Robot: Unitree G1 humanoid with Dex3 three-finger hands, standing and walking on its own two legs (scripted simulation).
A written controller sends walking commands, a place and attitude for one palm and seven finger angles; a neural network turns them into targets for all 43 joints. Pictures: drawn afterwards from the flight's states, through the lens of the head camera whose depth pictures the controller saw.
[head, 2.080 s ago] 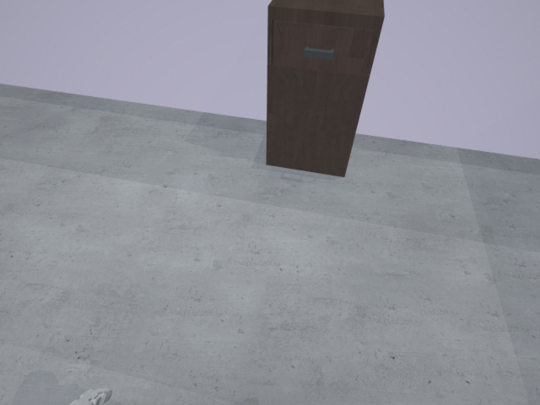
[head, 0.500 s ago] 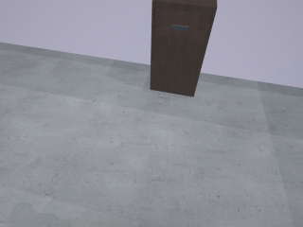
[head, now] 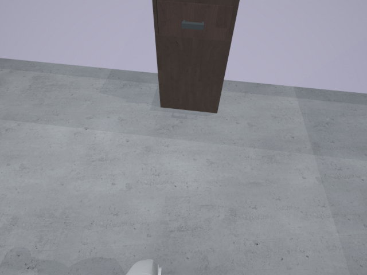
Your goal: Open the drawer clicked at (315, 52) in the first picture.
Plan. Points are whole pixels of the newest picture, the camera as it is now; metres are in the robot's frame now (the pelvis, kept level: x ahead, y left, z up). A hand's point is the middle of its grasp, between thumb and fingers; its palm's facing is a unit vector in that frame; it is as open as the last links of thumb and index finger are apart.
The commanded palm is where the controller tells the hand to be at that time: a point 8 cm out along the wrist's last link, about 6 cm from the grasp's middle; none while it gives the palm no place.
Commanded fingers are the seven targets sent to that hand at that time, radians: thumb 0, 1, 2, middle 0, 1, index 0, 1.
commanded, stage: walk to a spot facing it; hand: left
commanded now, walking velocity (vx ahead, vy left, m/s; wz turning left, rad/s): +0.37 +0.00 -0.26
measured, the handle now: (193, 23) +1.33 +0.09 -0.08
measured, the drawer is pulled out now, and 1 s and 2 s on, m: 0.00 0.00 0.00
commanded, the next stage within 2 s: turn to face it in 0.92 s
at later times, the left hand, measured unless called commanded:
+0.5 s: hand (121, 195) +0.34 +0.22 -0.16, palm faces -0.15 -0.97 -0.19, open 7.4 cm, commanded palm none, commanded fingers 0.00 0.90 0.90 -0.20 -0.30 -0.20 -0.30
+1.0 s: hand (166, 148) +0.53 +0.12 -0.16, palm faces -0.30 -0.93 -0.22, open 7.2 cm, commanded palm none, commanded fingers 0.00 0.90 0.90 -0.20 -0.30 -0.20 -0.30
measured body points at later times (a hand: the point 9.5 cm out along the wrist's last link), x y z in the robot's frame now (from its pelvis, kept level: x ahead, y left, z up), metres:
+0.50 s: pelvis +0.21 +0.05 +0.01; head +0.22 +0.06 +0.46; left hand +0.34 +0.28 -0.14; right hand +0.15 -0.19 -0.14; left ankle +0.18 +0.13 -0.73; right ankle +0.26 -0.11 -0.66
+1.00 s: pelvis +0.43 -0.05 +0.00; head +0.44 -0.05 +0.45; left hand +0.55 +0.17 -0.15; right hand +0.38 -0.28 -0.15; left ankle +0.52 +0.07 -0.68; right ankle +0.40 -0.13 -0.73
